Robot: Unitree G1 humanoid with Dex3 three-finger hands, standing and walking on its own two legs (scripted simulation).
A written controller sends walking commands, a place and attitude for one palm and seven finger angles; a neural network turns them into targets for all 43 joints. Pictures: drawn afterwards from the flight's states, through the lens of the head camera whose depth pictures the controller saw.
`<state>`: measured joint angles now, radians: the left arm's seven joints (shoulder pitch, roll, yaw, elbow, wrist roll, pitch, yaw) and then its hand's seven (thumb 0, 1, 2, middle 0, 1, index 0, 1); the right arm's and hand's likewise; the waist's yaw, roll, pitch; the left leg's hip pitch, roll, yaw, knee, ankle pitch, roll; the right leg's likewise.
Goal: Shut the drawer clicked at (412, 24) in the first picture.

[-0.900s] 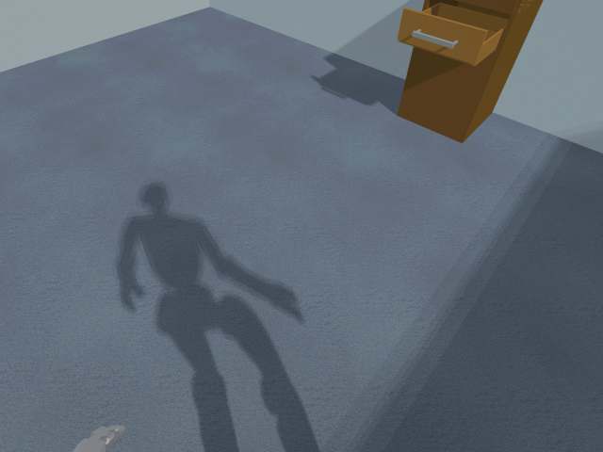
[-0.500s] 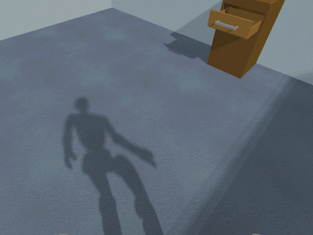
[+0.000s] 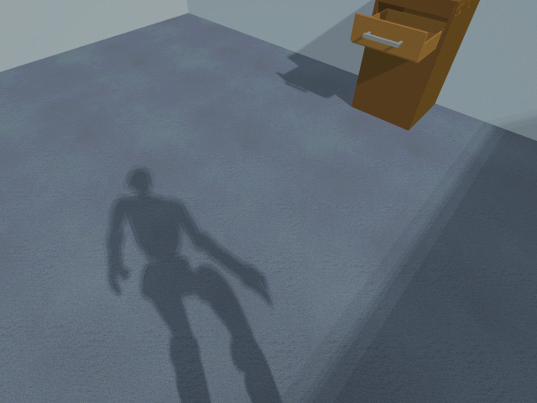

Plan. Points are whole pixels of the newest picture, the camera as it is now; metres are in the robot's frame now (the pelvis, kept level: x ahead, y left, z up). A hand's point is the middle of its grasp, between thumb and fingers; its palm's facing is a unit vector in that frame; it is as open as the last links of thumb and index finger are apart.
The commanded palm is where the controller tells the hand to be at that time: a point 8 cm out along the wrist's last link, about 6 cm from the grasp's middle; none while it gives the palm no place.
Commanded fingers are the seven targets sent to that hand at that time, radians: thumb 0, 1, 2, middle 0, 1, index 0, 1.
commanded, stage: stand and wait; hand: left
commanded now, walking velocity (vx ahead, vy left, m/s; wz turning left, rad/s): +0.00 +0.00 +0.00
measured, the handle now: (382, 38) +1.80 -0.49 -0.17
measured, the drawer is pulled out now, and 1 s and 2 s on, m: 0.26 0.26 0.26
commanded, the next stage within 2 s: look at it before walking up in 0.06 s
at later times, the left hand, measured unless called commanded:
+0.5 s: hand out of the picture +0.08 +0.24 -0.15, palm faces -0.04 -0.94 -0.33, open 7.4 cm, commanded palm none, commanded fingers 0.00 0.90 0.90 -0.20 -0.30 -0.20 -0.30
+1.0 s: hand out of the picture +0.08 +0.23 -0.16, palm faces -0.05 -0.95 -0.30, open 7.4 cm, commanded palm none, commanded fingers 0.00 0.90 0.90 -0.20 -0.30 -0.20 -0.30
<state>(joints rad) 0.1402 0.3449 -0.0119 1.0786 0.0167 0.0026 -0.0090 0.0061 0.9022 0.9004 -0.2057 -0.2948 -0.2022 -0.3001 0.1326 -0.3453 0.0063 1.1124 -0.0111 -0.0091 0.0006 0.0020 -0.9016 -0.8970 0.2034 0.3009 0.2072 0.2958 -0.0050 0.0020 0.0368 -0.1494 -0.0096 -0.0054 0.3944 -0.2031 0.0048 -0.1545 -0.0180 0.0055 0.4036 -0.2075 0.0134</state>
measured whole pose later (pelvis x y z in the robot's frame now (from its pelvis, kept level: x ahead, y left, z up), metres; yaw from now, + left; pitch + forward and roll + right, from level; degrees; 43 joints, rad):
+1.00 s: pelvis +0.02 -0.01 +0.00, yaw -2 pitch -2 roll +0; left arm 0.20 0.30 -0.01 1.09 0.02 0.02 -0.01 0.00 0.90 0.90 -0.20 -0.29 -0.20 -0.30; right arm 0.15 -0.31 0.01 1.11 -0.02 0.00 0.00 0.00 -0.90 -0.90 0.20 0.30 0.20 0.30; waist 0.01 0.00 0.00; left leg -0.14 0.01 0.02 0.44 -0.28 -0.01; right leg -0.15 0.00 0.03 0.44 -0.26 0.00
